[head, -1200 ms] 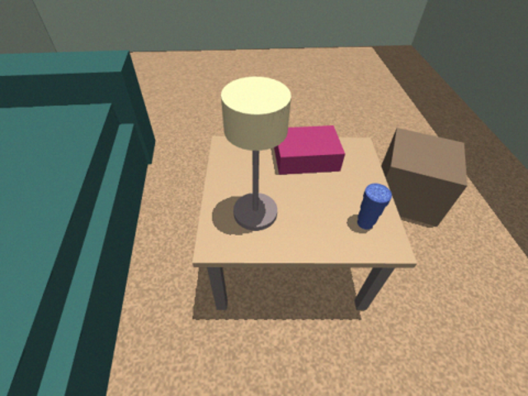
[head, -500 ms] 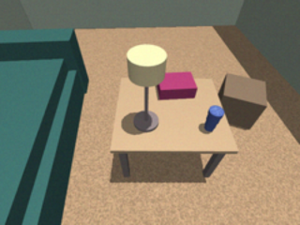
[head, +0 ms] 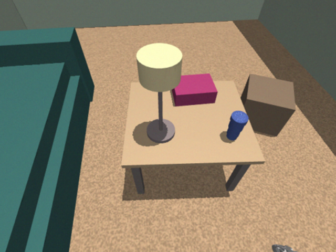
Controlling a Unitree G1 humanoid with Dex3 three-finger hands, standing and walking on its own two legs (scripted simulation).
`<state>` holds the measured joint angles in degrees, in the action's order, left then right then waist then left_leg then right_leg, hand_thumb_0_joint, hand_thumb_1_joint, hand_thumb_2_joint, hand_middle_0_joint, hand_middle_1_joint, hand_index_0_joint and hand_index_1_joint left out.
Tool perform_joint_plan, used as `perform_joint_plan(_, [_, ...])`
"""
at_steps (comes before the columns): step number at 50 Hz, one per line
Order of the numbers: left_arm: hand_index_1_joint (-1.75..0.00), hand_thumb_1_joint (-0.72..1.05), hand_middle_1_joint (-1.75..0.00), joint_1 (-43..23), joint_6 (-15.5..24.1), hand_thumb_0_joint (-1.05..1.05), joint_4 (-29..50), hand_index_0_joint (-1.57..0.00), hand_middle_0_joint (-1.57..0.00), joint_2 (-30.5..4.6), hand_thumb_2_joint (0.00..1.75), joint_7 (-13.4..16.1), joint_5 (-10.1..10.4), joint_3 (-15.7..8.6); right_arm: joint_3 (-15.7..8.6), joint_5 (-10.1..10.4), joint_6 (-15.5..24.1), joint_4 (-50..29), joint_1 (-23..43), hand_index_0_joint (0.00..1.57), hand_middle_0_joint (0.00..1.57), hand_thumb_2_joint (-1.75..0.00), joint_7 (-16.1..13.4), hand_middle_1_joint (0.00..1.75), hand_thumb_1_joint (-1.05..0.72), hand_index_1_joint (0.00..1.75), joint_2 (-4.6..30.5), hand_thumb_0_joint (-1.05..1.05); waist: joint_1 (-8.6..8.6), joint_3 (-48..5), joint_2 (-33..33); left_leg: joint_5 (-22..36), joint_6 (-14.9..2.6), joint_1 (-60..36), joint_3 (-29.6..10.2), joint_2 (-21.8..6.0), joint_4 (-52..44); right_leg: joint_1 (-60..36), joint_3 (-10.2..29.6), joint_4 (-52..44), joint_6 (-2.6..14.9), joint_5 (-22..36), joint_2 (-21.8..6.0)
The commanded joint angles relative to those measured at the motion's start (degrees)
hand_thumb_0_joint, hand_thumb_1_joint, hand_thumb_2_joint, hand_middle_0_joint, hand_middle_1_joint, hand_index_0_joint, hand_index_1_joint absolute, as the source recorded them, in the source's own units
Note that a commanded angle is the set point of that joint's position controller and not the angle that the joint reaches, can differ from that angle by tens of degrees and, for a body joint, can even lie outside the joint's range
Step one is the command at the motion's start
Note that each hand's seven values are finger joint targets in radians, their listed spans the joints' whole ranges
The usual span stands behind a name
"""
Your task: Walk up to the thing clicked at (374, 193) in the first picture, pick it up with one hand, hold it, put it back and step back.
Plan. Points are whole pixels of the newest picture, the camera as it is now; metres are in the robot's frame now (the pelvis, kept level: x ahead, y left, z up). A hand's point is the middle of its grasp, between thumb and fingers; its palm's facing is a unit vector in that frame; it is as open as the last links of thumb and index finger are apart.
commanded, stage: walk up
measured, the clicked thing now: (235, 127) +0.67 -0.33 -0.28
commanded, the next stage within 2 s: none
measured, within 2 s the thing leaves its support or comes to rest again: neither
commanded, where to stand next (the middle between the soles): +0.03 -0.01 m, yaw -27 degrees
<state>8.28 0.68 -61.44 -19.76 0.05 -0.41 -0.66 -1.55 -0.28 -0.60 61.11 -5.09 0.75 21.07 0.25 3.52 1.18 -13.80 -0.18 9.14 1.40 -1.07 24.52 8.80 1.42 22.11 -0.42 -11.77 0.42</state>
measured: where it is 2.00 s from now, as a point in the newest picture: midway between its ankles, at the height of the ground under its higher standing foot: outside the picture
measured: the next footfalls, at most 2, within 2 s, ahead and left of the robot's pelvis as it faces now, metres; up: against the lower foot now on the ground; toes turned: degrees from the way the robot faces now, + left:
right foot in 0.56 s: -0.05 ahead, -0.11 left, +0.00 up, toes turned -23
left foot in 0.84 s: +0.06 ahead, +0.13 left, +0.00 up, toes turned -26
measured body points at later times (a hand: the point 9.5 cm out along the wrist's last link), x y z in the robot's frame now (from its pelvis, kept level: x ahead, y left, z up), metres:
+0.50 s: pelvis -0.05 +0.05 -0.01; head +0.00 +0.05 +0.43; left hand +0.13 +0.33 -0.13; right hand -0.08 -0.28 -0.12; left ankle -0.02 +0.15 -0.74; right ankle -0.07 -0.09 -0.72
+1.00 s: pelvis -0.05 +0.04 -0.02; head -0.03 +0.05 +0.43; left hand +0.16 +0.29 -0.14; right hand -0.12 -0.27 -0.12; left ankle +0.02 +0.15 -0.74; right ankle -0.10 -0.08 -0.72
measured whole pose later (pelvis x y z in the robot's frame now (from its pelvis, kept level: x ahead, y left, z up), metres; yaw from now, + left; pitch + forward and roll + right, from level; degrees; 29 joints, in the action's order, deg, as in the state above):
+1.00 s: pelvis -0.05 +0.04 -0.02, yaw -25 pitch -3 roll +0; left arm 13.5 -1.2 -51.0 -22.9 -0.7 -0.4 -2.6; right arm -1.6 -2.3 2.3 50.8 -14.5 0.6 20.2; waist -1.0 4.8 -2.8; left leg -16.8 0.6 14.1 2.7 -2.9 33.8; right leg 18.8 5.4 47.9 1.1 -28.5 2.7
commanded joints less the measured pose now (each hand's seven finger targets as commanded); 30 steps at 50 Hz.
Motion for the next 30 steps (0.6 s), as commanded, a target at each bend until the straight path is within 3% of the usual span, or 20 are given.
perform_joint_plan(1, [-0.3, 0.9, -0.3, -0.21, 0.99, 0.0, 8.37, -0.2, -0.2, -18.04, 0.9, 1.47, -0.62, -4.47, -4.28, 0.28, 0.15, -7.49, 0.9, 0.2, 0.2, -0.9, -0.72, 0.3, -0.9, 0.3, 11.63, 0.0, 0.2, -5.35, -10.99, -2.1, -1.54, 3.22, -2.68, 0.62, 12.95, 2.95, 19.47, -0.63, 10.86, 25.98, -15.23])
perform_joint_plan(2, [-0.3, 0.9, -0.3, 0.21, 0.89, 0.0, 9.59, -0.2, -0.2, -18.02, 0.9, 1.57, -0.94, -4.6, -4.43, 0.12, -0.06, -8.37, 0.34, 0.2, 0.2, -0.9, -0.62, 0.3, -0.9, 0.3, 10.97, 0.0, 0.24, -5.22, -12.56, -11.82, -1.8, 4.97, -3.38, 1.67, 16.74, 3.72, 21.66, -0.1, 12.7, 27.39, -16.7])
perform_joint_plan(4, [-0.3, 0.9, -0.3, -0.92, 0.66, 0.0, 11.58, -0.2, -0.2, -18.16, 0.9, 1.62, -1.52, -4.96, -4.78, 0.17, -0.55, -9.41, -2.23, 0.2, 0.2, -0.9, -0.29, 0.3, -0.9, 0.3, 10.42, 0.0, -0.87, -4.84, -14.13, -18.87, -2.05, 6.08, -5.49, 1.42, 19.61, 5.64, 23.23, 0.87, 14.32, 27.9, -17.83])
perform_joint_plan(5, [-0.3, 0.9, -0.3, -1.2, 0.62, 0.0, 12.69, -0.2, -0.2, -17.34, 0.9, 1.74, -1.71, -4.69, -5.16, 0.05, -0.53, -9.89, -3.36, 0.2, 0.2, -0.9, -0.16, 0.3, -0.9, 0.3, 10.49, 0.0, -2.1, -5.54, -12.69, -14.91, -2.38, 6.05, -5.96, 0.7, 13.99, 3.86, 21.51, 3.66, 12.42, 29.36, -15.92])
perform_joint_plan(6, [-0.3, 0.9, -0.3, -2.09, 0.32, 0.0, 13.36, -0.2, -0.2, -15.92, 0.9, 1.69, -1.28, -4.13, -5.69, -0.29, -0.04, -9.66, -4.81, 0.2, 0.2, -0.9, -0.29, 0.3, -0.9, 0.3, 10.72, 0.0, -3.15, -6.44, -9.33, -8.31, -2.52, 1.89, -4.56, 0.67, 5.84, 5.81, 16.87, 7.68, 9.52, 27.82, -11.54])
perform_joint_plan(7, [-0.3, 0.9, -0.3, -3.29, -0.12, 0.0, 14.65, -0.2, -0.2, -14.18, 0.9, 1.58, -0.54, -3.61, -6.37, -1.05, 0.32, -9.82, -6.41, 0.2, 0.2, -0.9, -0.52, 0.3, -0.9, 0.3, 12.36, 0.0, -3.98, -6.71, -2.59, 2.9, -3.67, -3.04, -8.66, -3.83, -1.9, 11.28, 11.45, 14.87, 5.31, 21.09, -5.49])
perform_joint_plan(8, [-0.3, 0.9, -0.3, -3.23, -0.56, 0.0, 16.21, -0.2, -0.2, -10.46, 0.9, 1.69, -0.01, -2.76, -7.39, -1.79, 0.7, -10.81, -6.54, 0.2, 0.2, -0.9, -0.81, 0.3, -0.9, 0.3, 15.74, 0.0, -4.04, -6.22, 8.0, 13.62, -6.11, -8.42, -19.08, -13.35, -5.83, 20.25, 5.58, 24.2, 2.03, 2.44, 3.25])
perform_joint_plan(9, [-0.3, 0.9, -0.3, 1.68, -1.28, 0.0, 15.6, -0.2, -0.2, -11.89, 0.9, 2.11, -0.63, -3.33, -7.87, -1.9, 0.92, -13.62, -3.58, 0.2, 0.2, -0.9, -0.73, 0.3, -0.9, 0.3, 17.89, 0.0, -1.97, -8.33, 10.47, 19.25, -11.84, -6.44, -24.22, -22.04, -5.73, 20.6, 4.91, 32.72, 1.0, -20.23, 4.18])
perform_joint_plan(10, [-0.3, 0.9, -0.3, 2.87, -1.55, 0.0, 15.03, -0.2, -0.2, -14.41, 0.9, 2.31, -1.02, -3.82, -8.57, -1.24, 0.99, -14.14, -3.85, 0.2, 0.2, -0.9, -0.54, 0.3, -0.9, 0.3, 18.84, 0.0, -2.54, -7.22, 9.37, 19.01, -15.93, 0.07, -24.72, -24.89, -6.42, 17.54, 5.56, 39.88, 0.89, -22.94, 1.92])
perform_joint_plan(12, [-0.3, 0.9, -0.3, 4.45, -2.01, 0.0, 14.4, -0.2, -0.2, -14.37, 0.9, 1.38, -0.13, -4.64, -7.37, -1.43, 1.45, -15.96, -0.48, 0.2, 0.2, -0.9, -0.87, 0.3, -0.9, 0.3, 14.99, 0.0, -0.21, -2.24, 5.98, 17.79, -12.48, 0.6, -16.23, -17.69, -5.25, 18.89, 6.99, 42.94, 1.43, -17.75, 0.9])
perform_joint_plan(14, [-0.3, 0.9, -0.3, 4.94, -1.88, 0.0, 14.64, -0.2, -0.2, -14.11, 0.9, 0.27, 0.04, -4.89, -6.89, -1.4, 1.99, -16.33, -2.01, 0.2, 0.2, -0.9, -1.27, 0.3, -0.9, 0.3, 14.87, 0.0, -0.54, -1.45, 7.66, 18.41, -9.68, -1.63, -11.03, -13.78, -3.29, 20.51, 5.59, 39.04, 1.44, -13.12, 0.34])
perform_joint_plan(17, [-0.3, 0.9, -0.3, 3.01, -1.62, 0.0, 16.69, -0.2, -0.2, -13.06, 0.9, -0.81, -0.69, -4.79, -7.23, -1.54, 2.35, -16.46, -8.22, 0.2, 0.2, -0.9, -1.1, 0.3, -0.9, 0.3, 15.53, 0.0, -3.16, -2.51, 8.97, 24.54, -8.59, -9.52, -9.63, -13.35, -1.75, 21.26, 2.98, 30.09, 0.58, -12.76, 0.46])
perform_joint_plan(19, [-0.3, 0.9, -0.3, 1.42, -1.66, 0.0, 18.02, -0.2, -0.2, -12.82, 0.9, -0.85, -0.94, -4.84, -7.63, -1.44, 2.39, -16.92, -10.93, 0.2, 0.2, -0.9, -1.21, 0.3, -0.9, 0.3, 16.55, 0.0, -4.06, -3.17, 8.65, 27.06, -9.63, -10.64, -9.91, -15.62, -0.73, 20.02, 1.6, 26.41, 0.67, -14.04, 0.05])
perform_joint_plan(21, [-0.3, 0.9, -0.3, 2.42, -1.44, 0.0, 18.09, -0.2, -0.2, -12.9, 0.9, -0.86, -1.19, -5.06, -7.54, -1.29, 2.16, -18.34, -10.15, 0.2, 0.2, -0.9, -1.06, 0.3, -0.9, 0.3, 16.88, 0.0, -3.06, -3.68, 7.94, 24.78, -10.28, -6.49, -8.73, -16.07, 0.46, 14.7, -1.28, 22.98, 1.15, -13.7, -0.02])
perform_joint_plan(24, [-0.3, 0.9, -0.3, 4.87, -1.21, 0.0, 17.24, -0.2, -0.2, -12.46, 0.9, -1.08, -1.41, -5.49, -7.22, -1.46, 1.73, -19.64, -8.45, 0.2, 0.2, -0.9, -0.65, 0.3, -0.9, 0.3, 17.22, 0.0, -2.06, -2.46, 8.32, 13.27, -10.35, 2.5, -8.5, -16.21, 0.23, 7.1, -3.18, 18.32, 2.1, -13.88, 1.25])
perform_joint_plan(26, [-0.3, 0.9, -0.3, 9.29, -0.61, 0.0, 15.71, -0.2, -0.2, -11.55, 0.9, -0.93, -1.46, -5.6, -6.91, -1.27, 1.32, -20.25, -6.9, 0.2, 0.2, -0.9, -0.41, 0.3, -0.9, 0.3, 17.07, 0.0, 0.47, -3.38, 7.38, 7.92, -9.34, 4.81, -6.07, -15.17, 4.42, 1.34, -4.15, 8.2, 3.32, -9.18, 1.8])
perform_joint_plan(27, [-0.3, 0.9, -0.3, 11.06, 0.02, 0.0, 15.06, -0.2, -0.2, -12.69, 0.9, -0.54, -1.72, -6.18, -6.14, -1.16, 1.09, -20.25, -7.61, 0.2, 0.2, -0.9, -0.39, 0.3, -0.9, 0.3, 14.8, 0.0, 1.4, -4.1, 3.97, 5.57, -7.08, 7.86, -3.93, -13.06, 9.79, -4.51, -1.01, 1.62, 4.45, -6.94, 1.02])
perform_joint_plan(28, [-0.3, 0.9, -0.3, 12.19, 0.83, 0.0, 15.22, -0.2, -0.2, -17.17, 0.9, -0.09, -2.33, -7.69, -4.96, -0.85, 1.02, -20.48, -9.57, 0.2, 0.2, -0.9, -0.39, 0.3, -0.9, 0.3, 11.02, 0.0, 1.99, -4.99, -9.49, -4.25, -3.2, 16.37, -0.2, -7.32, 22.86, -9.99, 16.92, -4.59, 7.23, -7.58, -8.41])
perform_joint_plan(29, [-0.3, 0.9, -0.3, 8.52, 1.34, 0.0, 17.33, -0.2, -0.2, -20.08, 0.9, 0.08, -2.29, -7.78, -4.21, -0.85, 0.66, -21.3, -6.78, 0.2, 0.2, -0.9, -0.51, 0.3, -0.9, 0.3, 9.65, 0.0, 1.83, -0.78, -12.76, -19.7, 0.06, 25.06, 1.73, -0.22, 29.48, -4.98, 32.55, -7.33, 14.81, -10.79, -18.89])
perform_joint_plan(30, [-0.3, 0.9, -0.3, 8.31, 1.08, 0.0, 17.8, -0.2, -0.2, -21.58, 0.9, -0.08, -1.94, -7.92, -5.45, -1.12, 0.57, -20.54, -5.7, 0.2, 0.2, -0.9, -1.3, 0.3, -0.9, 0.3, 13.95, 0.0, 2.57, 0.62, -9.92, -23.3, 0.43, 20.85, -3.12, -2.2, 35.16, 2.49, 34.79, -6.33, 19.68, -8.88, -22.34])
